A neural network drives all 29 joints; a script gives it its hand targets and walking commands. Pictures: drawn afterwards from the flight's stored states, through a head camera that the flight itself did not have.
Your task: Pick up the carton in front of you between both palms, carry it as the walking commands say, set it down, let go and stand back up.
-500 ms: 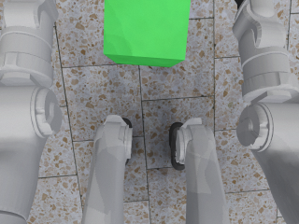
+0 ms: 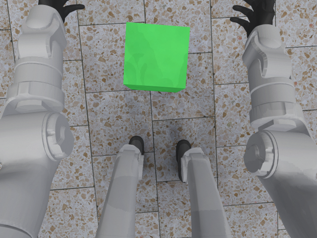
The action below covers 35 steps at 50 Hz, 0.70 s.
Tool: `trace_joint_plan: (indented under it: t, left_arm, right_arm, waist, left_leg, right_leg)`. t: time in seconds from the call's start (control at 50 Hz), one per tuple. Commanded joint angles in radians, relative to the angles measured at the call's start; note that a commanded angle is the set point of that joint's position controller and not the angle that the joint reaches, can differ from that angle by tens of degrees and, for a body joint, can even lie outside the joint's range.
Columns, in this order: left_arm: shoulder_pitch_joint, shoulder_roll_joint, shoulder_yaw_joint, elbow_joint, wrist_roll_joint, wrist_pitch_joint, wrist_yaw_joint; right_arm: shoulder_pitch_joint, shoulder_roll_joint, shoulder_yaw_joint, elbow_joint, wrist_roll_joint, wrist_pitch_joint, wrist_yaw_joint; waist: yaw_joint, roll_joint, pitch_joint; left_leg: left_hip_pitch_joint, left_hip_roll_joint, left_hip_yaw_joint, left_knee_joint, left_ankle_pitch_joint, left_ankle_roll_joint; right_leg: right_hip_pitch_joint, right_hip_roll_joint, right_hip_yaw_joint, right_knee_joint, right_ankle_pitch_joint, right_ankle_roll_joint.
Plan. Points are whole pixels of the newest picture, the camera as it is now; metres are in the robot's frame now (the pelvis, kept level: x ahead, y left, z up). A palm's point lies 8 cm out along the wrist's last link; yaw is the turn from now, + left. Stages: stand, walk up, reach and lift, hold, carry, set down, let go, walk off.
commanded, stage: let go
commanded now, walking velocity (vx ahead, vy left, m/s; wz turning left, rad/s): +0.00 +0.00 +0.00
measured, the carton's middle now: (155, 63) +0.54 +0.03 -0.49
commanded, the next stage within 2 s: stand in 1.38 s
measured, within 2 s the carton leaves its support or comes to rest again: neither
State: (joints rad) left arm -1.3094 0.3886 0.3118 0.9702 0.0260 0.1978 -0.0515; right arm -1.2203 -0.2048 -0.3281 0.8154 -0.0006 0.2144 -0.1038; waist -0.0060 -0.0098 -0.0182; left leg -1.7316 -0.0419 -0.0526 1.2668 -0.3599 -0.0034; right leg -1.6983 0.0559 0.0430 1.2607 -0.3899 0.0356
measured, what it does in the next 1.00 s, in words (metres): rises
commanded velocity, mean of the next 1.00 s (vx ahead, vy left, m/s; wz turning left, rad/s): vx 0.00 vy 0.00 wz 0.00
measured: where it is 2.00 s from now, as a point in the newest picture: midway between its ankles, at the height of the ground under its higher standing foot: (159, 166)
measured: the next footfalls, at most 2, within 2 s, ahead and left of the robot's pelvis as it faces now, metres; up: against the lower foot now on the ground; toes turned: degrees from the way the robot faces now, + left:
none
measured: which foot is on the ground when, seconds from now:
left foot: down 0.00-1.00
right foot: down 0.00-1.00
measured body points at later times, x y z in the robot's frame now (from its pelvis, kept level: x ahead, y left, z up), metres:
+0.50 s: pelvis +0.06 +0.00 +0.11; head +0.29 +0.01 +0.49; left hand +0.43 +0.24 -0.01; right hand +0.43 -0.20 -0.01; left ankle +0.08 +0.11 -0.58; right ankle +0.07 -0.13 -0.58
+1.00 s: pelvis +0.09 -0.01 +0.16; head +0.13 +0.00 +0.61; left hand +0.26 +0.23 +0.08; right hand +0.27 -0.24 +0.09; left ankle +0.08 +0.11 -0.58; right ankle +0.07 -0.13 -0.58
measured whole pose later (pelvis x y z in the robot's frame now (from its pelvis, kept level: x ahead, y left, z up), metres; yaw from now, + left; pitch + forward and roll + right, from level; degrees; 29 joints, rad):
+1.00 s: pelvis +0.09 -0.01 +0.16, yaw +1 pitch +2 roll +0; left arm 0.22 0.21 0.06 0.45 0.00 0.03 -0.06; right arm 0.22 -0.21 -0.05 0.45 0.00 0.03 0.07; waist 0.00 -0.01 0.04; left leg -0.23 -0.03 -0.05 0.43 -0.23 0.00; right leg -0.21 0.02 0.06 0.43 -0.26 0.00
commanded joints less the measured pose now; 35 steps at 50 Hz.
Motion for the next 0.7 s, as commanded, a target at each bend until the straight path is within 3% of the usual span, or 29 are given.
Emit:
trace_joint_plan:
  t: [0.0,0.14,0.24,0.32,0.54,0.68]
  left_arm:
    - [-0.222,0.107,0.033,-0.095,0.034,-0.027,-0.009]
    - [0.046,0.054,0.038,-0.202,0.114,-0.024,-0.005]
    - [0.268,0.004,-0.001,-0.367,0.090,-0.052,0.002]
    - [0.430,-0.026,-0.030,-0.428,0.057,-0.087,-0.005]
    - [0.925,-0.080,-0.098,-0.412,0.015,-0.185,-0.012]
    - [1.187,-0.085,-0.149,-0.487,-0.011,-0.225,-0.006]
  right_arm:
    - [-0.199,-0.077,-0.020,-0.100,-0.034,-0.024,0.010]
    - [0.064,-0.075,-0.009,-0.186,-0.117,-0.028,0.045]
    - [0.263,-0.064,0.059,-0.301,-0.109,-0.057,0.075]
    - [0.424,-0.049,0.094,-0.329,-0.080,-0.090,0.095]
    - [0.884,-0.027,0.149,-0.306,-0.049,-0.196,0.125]
    - [1.122,-0.045,0.206,-0.371,-0.018,-0.233,0.135]
  waist:
    - [0.012,0.046,-1.018]
    - [0.021,0.048,-1.088]
    - [0.017,0.045,-1.046]
    - [0.013,0.048,-0.964]
    - [0.009,0.018,-0.688]
    - [-0.002,0.006,-0.483]
  left_leg:
    - [0.745,-0.023,0.066,-0.138,0.400,-0.021]
    - [0.975,-0.020,0.061,-0.268,0.516,-0.025]
    - [1.083,-0.016,0.045,-0.351,0.580,-0.019]
    - [1.127,-0.009,0.034,-0.407,0.596,-0.014]
    - [1.241,0.005,0.016,-0.566,0.567,-0.010]
    - [1.363,0.001,0.020,-0.692,0.445,-0.015]
  right_leg:
    - [0.472,0.036,-0.101,-0.150,0.298,0.029]
    - [0.650,0.038,-0.096,-0.278,0.387,0.018]
    - [0.774,0.026,-0.075,-0.362,0.450,0.002]
    - [0.847,0.013,-0.051,-0.422,0.479,-0.001]
    - [1.077,-0.015,-0.021,-0.579,0.533,0.000]
    - [1.275,-0.021,-0.018,-0.693,0.466,-0.005]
